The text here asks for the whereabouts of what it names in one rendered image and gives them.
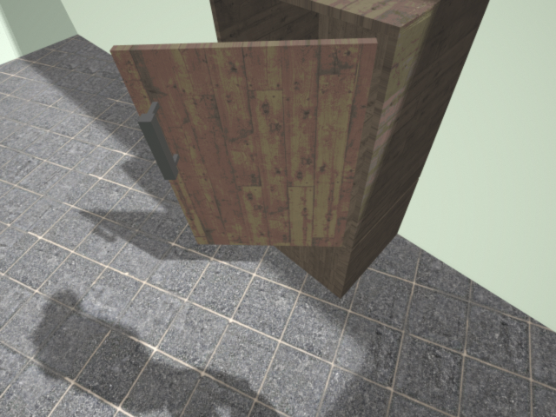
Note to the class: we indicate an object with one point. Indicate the cupboard door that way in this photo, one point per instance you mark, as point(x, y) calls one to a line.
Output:
point(268, 132)

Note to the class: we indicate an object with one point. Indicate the handle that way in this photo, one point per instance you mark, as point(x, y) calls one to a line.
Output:
point(155, 138)

